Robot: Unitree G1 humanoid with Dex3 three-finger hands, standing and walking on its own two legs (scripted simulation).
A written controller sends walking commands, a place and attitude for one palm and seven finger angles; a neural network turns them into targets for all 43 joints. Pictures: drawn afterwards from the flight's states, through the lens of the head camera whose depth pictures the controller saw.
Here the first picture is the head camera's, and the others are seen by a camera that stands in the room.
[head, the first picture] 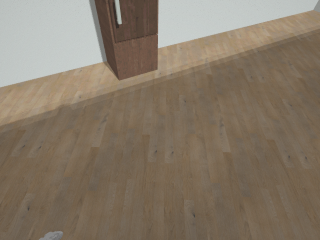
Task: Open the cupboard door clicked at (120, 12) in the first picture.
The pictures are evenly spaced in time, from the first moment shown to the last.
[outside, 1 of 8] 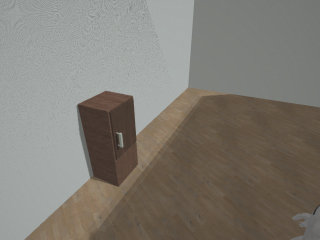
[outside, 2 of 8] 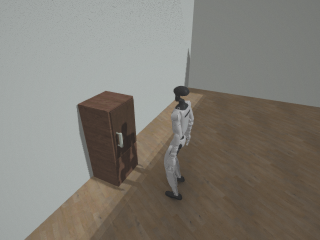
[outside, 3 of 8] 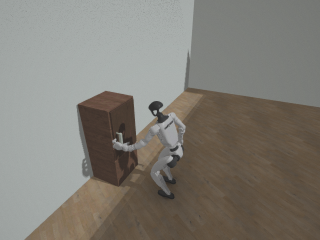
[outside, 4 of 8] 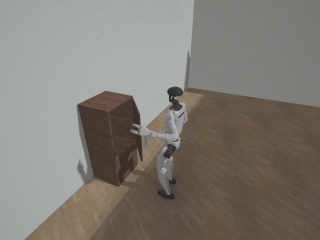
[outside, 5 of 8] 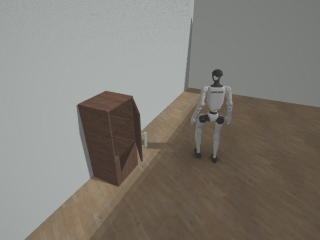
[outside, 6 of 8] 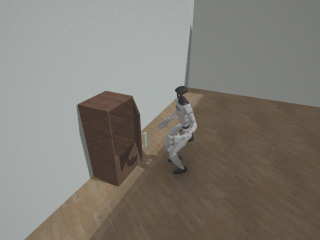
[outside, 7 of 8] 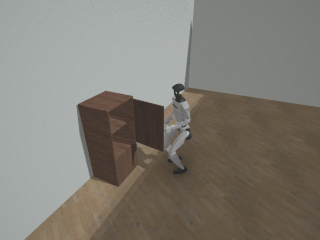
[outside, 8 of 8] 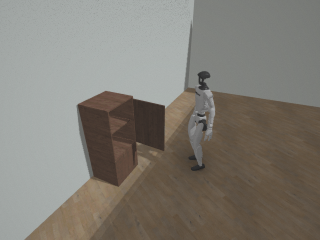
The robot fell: no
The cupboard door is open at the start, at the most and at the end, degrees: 0 88 87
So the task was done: yes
